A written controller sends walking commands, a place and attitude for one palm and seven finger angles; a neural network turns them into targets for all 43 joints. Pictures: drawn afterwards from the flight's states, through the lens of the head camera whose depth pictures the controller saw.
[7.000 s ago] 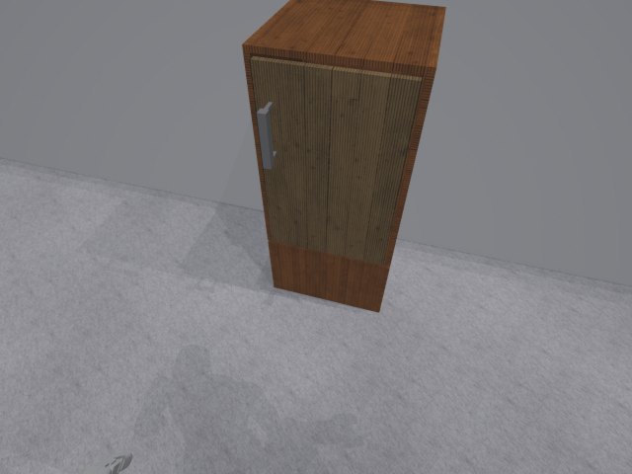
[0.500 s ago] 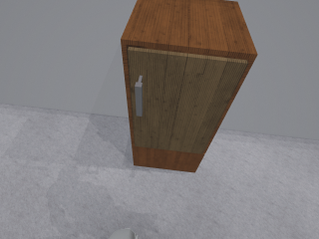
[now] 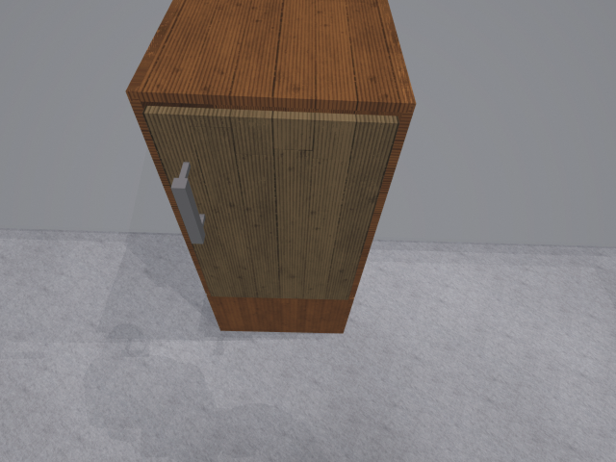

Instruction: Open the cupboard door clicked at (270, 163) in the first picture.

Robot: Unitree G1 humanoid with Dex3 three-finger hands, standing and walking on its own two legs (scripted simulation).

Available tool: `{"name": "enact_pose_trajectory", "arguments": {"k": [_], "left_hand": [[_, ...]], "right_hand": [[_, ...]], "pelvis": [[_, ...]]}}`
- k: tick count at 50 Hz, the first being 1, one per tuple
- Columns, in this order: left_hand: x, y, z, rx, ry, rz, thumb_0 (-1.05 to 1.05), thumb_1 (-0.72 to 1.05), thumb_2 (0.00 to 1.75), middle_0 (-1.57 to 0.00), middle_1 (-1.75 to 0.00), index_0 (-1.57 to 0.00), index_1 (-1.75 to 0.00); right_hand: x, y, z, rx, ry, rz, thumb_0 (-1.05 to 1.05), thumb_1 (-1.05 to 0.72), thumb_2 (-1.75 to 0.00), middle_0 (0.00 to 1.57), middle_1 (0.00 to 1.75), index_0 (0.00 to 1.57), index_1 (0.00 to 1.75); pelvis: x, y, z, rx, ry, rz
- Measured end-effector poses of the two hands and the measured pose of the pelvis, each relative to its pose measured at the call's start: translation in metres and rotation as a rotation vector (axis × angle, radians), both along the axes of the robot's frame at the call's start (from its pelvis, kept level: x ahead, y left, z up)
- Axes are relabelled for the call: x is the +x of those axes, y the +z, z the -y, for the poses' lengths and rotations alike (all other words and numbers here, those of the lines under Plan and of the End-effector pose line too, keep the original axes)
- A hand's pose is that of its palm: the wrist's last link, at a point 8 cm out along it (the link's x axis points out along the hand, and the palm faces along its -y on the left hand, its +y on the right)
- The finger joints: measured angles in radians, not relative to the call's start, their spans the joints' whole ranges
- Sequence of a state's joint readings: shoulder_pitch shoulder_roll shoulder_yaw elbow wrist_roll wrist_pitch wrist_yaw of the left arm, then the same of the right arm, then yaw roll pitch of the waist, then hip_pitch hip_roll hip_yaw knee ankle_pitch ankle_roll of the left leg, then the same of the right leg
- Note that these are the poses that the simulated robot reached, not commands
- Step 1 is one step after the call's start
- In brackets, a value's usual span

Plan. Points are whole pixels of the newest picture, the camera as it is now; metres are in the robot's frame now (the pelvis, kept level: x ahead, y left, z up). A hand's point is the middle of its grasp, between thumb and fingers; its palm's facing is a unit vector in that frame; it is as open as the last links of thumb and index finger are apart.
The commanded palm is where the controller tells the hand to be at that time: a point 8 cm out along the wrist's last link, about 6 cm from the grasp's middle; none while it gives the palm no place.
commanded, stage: come to a stop and stand still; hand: left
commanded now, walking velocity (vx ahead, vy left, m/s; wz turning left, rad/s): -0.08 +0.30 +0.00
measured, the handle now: (192, 204) +0.52 +0.22 -0.04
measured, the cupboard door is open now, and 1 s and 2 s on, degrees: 0 0 0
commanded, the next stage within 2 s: look again from close up in 1.00 s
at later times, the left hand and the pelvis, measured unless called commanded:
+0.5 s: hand out of the picture -0.02 +0.20 -0.19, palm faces +0.11 -0.97 -0.22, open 7.3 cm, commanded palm none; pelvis -0.03 +0.00 -0.01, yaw +2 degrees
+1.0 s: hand out of the picture -0.05 +0.18 -0.18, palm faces +0.03 -0.99 -0.17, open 7.3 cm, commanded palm none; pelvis -0.05 +0.02 +0.00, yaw +0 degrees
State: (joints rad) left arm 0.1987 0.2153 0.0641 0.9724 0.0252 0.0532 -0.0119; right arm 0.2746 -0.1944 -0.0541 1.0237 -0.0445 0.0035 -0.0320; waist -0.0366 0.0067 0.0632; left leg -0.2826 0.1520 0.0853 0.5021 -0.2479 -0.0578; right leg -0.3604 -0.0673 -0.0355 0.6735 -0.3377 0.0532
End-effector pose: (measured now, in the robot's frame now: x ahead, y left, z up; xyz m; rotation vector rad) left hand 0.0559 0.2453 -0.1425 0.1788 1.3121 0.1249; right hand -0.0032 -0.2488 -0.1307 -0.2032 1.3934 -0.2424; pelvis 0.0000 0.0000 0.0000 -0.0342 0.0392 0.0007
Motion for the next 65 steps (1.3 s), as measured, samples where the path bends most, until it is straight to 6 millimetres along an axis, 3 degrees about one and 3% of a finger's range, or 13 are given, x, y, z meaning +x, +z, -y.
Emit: {"name": "enact_pose_trajectory", "arguments": {"k": [2,5,11,19,25,29,34,42,55,60,65], "left_hand": [[0.006,-0.004,0.015,0.028,-0.018,0.032,0.0,0.91,0.9,-0.2,-0.3,-0.19,-0.3],[0.008,0.002,0.039,0.039,-0.024,0.043,0.0,0.91,0.9,-0.2,-0.3,-0.19,-0.3],[0.0,0.015,0.053,0.058,0.021,0.088,0.0,0.94,0.9,-0.2,-0.3,-0.2,-0.3],[-0.048,0.01,0.035,0.054,0.089,0.044,0.0,0.92,0.9,-0.21,-0.3,-0.2,-0.3],[-0.086,-0.017,0.001,0.019,0.131,-0.022,0.0,0.91,0.9,-0.2,-0.3,-0.2,-0.3],[-0.099,-0.017,-0.013,0.009,0.14,-0.054,0.0,0.91,0.9,-0.2,-0.3,-0.2,-0.3],[-0.107,-0.007,-0.015,-0.004,0.123,-0.068,0.0,0.91,0.9,-0.2,-0.3,-0.2,-0.3],[-0.112,0.0,0.003,-0.006,0.081,-0.076,0.0,0.91,0.9,-0.2,-0.3,-0.2,-0.3],[-0.118,-0.005,0.02,-0.049,0.057,-0.096,0.01,0.92,0.9,-0.2,-0.3,-0.2,-0.3],[-0.116,-0.005,0.01,-0.02,0.027,-0.076,0.01,0.92,0.9,-0.2,-0.3,-0.2,-0.3],[-0.105,-0.005,-0.006,0.021,0.037,-0.03,0.0,0.91,0.9,-0.2,-0.3,-0.2,-0.3]], "right_hand": [[-0.005,-0.016,0.018,0.018,-0.02,-0.013,0.0,-0.91,-0.9,0.21,0.3,0.2,0.3],[-0.007,-0.028,0.034,0.035,-0.037,-0.029,0.0,-0.91,-0.9,0.21,0.3,0.2,0.3],[0.014,-0.025,0.036,0.084,-0.001,0.004,0.0,-0.91,-0.9,0.2,0.3,0.19,0.3],[0.063,-0.007,0.017,0.089,0.096,0.142,0.0,-0.91,-0.9,0.2,0.3,0.2,0.3],[0.08,0.001,-0.011,0.037,0.143,0.257,0.0,-0.91,-0.9,0.2,0.3,0.2,0.3],[0.066,0.007,-0.033,0.033,0.162,0.236,0.0,-0.91,-0.9,0.2,0.3,0.2,0.3],[0.046,0.004,-0.052,0.06,0.142,0.2,0.0,-0.92,-0.9,0.21,0.3,0.2,0.3],[0.003,-0.014,-0.051,0.097,0.061,0.135,-0.01,-0.94,-0.9,0.21,0.3,0.2,0.3],[-0.077,-0.01,-0.054,0.105,0.002,-0.064,0.0,-0.91,-0.9,0.2,0.3,0.2,0.3],[-0.08,-0.015,-0.052,0.104,0.005,-0.045,0.0,-0.91,-0.9,0.2,0.3,0.2,0.3],[-0.062,-0.02,-0.051,0.09,0.011,0.027,0.0,-0.91,-0.9,0.2,0.3,0.2,0.3]], "pelvis": [[0.003,-0.012,0.017,0.038,-0.006,0.003],[0.005,-0.012,0.027,0.032,0.007,0.024],[0.001,-0.003,0.039,0.062,0.014,0.051],[-0.018,0.0,0.028,0.068,0.03,0.056],[-0.027,-0.014,-0.002,0.035,0.034,0.055],[-0.033,-0.008,-0.014,0.034,0.031,0.056],[-0.039,-0.001,-0.024,0.041,0.027,0.04],[-0.047,-0.001,-0.026,0.056,0.012,0.044],[-0.049,0.004,-0.019,0.04,0.01,0.063],[-0.053,-0.002,-0.021,0.026,0.026,0.05],[-0.049,-0.007,-0.025,0.021,0.026,0.058]]}}
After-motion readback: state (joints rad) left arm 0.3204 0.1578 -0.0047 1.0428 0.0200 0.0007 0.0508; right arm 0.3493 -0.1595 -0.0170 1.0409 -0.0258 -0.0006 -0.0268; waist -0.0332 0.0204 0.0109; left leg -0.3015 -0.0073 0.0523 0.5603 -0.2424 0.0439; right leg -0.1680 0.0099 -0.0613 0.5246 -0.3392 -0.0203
